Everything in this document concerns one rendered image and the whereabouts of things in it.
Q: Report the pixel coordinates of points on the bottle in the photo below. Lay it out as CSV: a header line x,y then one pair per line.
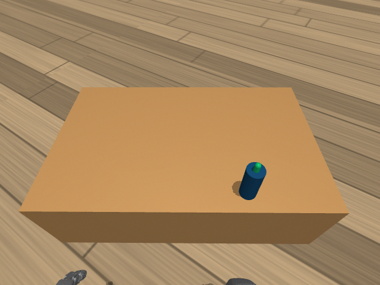
x,y
254,175

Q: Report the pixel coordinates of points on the left robot hand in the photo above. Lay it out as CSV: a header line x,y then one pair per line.
x,y
73,278

